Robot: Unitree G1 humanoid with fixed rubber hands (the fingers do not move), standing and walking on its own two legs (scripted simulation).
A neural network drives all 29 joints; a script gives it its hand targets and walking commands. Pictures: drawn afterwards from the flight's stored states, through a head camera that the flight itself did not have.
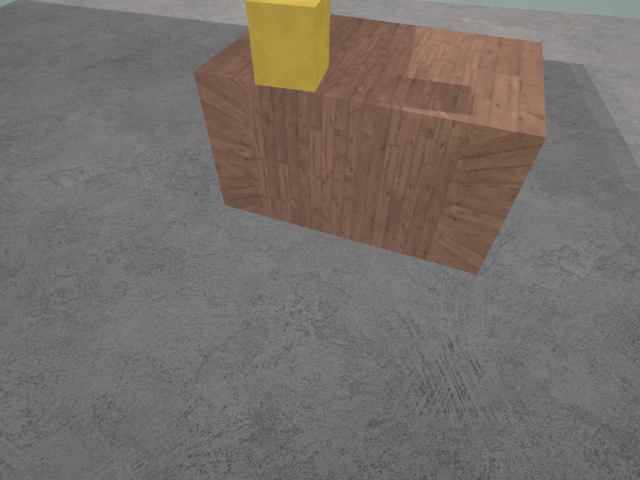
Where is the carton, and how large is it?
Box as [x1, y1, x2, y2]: [245, 0, 329, 91]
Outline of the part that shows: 246,0 245,1 255,84 314,91 328,66 329,0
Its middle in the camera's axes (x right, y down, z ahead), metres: -0.09 -0.67 +1.27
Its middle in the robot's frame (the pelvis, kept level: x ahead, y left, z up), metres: +1.41 +0.05 -0.01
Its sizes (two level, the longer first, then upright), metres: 0.210 0.200 0.250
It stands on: a pedestal, 0.64 m high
